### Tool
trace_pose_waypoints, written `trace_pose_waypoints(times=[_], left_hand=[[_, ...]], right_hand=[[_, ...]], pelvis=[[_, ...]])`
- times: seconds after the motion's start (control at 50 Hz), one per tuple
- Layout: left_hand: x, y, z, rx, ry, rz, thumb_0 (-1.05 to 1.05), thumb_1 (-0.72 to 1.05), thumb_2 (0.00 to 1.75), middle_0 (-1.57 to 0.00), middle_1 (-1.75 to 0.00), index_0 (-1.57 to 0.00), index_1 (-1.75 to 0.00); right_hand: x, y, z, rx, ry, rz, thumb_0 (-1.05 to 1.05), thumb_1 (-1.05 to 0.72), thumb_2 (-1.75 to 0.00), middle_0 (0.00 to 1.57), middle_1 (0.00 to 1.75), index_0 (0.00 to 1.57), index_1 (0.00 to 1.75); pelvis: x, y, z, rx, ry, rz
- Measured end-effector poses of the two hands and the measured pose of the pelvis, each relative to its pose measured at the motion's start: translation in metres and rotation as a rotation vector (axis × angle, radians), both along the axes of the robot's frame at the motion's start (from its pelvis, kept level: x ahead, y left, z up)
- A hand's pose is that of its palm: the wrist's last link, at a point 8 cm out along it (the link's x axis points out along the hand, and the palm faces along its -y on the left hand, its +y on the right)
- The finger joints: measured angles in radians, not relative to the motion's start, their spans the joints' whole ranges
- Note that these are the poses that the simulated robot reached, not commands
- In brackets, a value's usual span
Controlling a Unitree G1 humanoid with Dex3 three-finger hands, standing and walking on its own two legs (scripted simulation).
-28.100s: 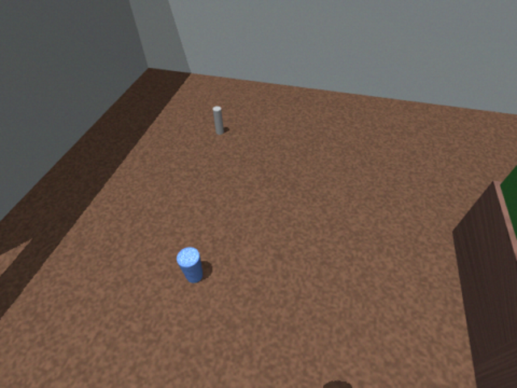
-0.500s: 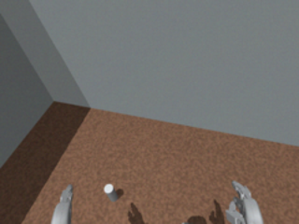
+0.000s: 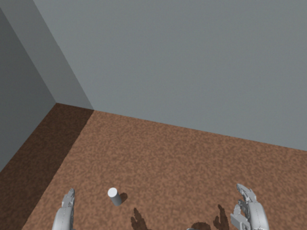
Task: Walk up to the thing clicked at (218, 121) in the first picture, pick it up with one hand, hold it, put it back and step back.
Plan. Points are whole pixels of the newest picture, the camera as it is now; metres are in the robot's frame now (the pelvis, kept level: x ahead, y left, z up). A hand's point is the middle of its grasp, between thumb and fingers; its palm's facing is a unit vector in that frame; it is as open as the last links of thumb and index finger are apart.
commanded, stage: home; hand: left
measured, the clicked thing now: (115, 197) +0.41 +0.24 -0.64
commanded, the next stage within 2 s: stand in 0.44 s
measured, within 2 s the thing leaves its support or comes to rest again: neither
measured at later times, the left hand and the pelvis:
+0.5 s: hand (87, 219) +0.18 +0.19 -0.06, palm faces +0.10 -0.95 -0.28, open 17.6 cm; pelvis +0.01 +0.00 +0.00, yaw +0 degrees
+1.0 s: hand out of the picture +0.16 +0.21 -0.09, palm faces -0.03 -0.94 -0.33, open 9.2 cm; pelvis +0.01 +0.00 +0.01, yaw +0 degrees
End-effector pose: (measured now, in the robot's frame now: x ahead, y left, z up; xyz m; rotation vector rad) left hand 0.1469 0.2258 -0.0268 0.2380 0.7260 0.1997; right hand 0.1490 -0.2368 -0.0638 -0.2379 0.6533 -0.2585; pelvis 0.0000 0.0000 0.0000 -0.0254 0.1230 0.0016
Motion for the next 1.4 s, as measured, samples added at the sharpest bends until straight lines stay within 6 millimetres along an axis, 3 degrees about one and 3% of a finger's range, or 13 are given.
trace_pose_waypoints(times=[0.62, 0.72, 0.84, 0.92, 1.02, 1.1, 1.26, 1.4], left_hand=[[0.012, 0.004, 0.000, -0.002, 0.002, 0.001, -0.01, -0.54, 0.06, -0.08, -0.07, -0.07, -0.07], [0.013, 0.004, 0.000, -0.002, 0.007, 0.003, -0.01, -0.37, 0.23, -0.14, -0.17, -0.14, -0.17], [0.013, 0.002, -0.001, -0.004, 0.011, 0.003, -0.01, 0.00, 0.57, -0.19, -0.26, -0.18, -0.25], [0.015, 0.013, -0.020, 0.041, 0.041, -0.089, 0.00, 0.29, 0.73, -0.20, -0.28, -0.20, -0.28], [-0.005, 0.037, -0.037, 0.050, 0.160, -0.078, 0.00, 0.62, 0.83, -0.21, -0.29, -0.20, -0.29], [-0.030, 0.054, -0.043, 0.063, 0.260, -0.041, 0.00, 0.77, 0.87, -0.21, -0.30, -0.21, -0.29], [-0.074, 0.069, -0.045, 0.054, 0.415, 0.027, 0.01, 0.88, 0.89, -0.21, -0.30, -0.20, -0.30], [-0.098, 0.070, -0.043, 0.038, 0.492, 0.057, 0.01, 0.90, 0.89, -0.21, -0.30, -0.20, -0.30]], right_hand=[[0.010, 0.004, -0.002, -0.003, 0.009, 0.001, 0.01, -0.90, -0.90, 0.20, 0.30, 0.20, 0.30], [0.012, 0.004, -0.002, -0.002, 0.012, 0.000, 0.01, -0.90, -0.90, 0.20, 0.30, 0.20, 0.30], [0.012, 0.003, -0.002, -0.003, 0.013, -0.002, 0.01, -0.90, -0.90, 0.20, 0.30, 0.20, 0.30], [0.006, -0.004, -0.015, -0.044, 0.181, 0.122, 0.01, -0.90, -0.90, 0.20, 0.30, 0.20, 0.30], [-0.016, -0.025, -0.017, -0.026, 0.317, 0.102, 0.01, -0.90, -0.90, 0.20, 0.30, 0.20, 0.30], [-0.038, -0.038, -0.014, -0.026, 0.388, 0.057, 0.01, -0.90, -0.90, 0.20, 0.30, 0.20, 0.30], [-0.080, -0.043, -0.011, -0.012, 0.530, 0.007, 0.01, -0.90, -0.90, 0.20, 0.30, 0.20, 0.30], [-0.097, -0.033, -0.012, 0.021, 0.586, 0.000, 0.01, -0.90, -0.90, 0.20, 0.30, 0.20, 0.30]], pelvis=[[0.012, 0.004, -0.001, -0.005, 0.012, -0.001], [0.013, 0.003, 0.000, -0.004, 0.016, 0.000], [0.014, 0.003, 0.000, -0.004, 0.013, 0.000], [0.009, 0.001, 0.006, 0.017, -0.048, -0.002], [0.005, 0.002, 0.016, 0.034, -0.092, -0.004], [0.006, 0.003, 0.024, 0.035, -0.116, -0.003], [0.005, 0.008, 0.041, 0.030, -0.156, 0.002], [-0.001, 0.010, 0.051, 0.032, -0.185, 0.003]])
